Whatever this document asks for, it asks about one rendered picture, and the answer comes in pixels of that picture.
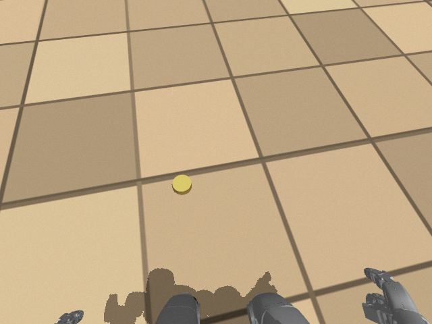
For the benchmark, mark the right robot arm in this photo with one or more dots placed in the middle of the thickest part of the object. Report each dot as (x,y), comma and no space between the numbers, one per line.
(408,317)

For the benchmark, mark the right robot hand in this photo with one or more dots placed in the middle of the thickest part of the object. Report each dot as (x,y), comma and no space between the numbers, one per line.
(379,308)

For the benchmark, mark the tin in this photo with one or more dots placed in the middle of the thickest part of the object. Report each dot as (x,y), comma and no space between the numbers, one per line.
(182,184)

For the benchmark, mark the left robot hand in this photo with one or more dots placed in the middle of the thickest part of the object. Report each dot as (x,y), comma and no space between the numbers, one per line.
(71,318)

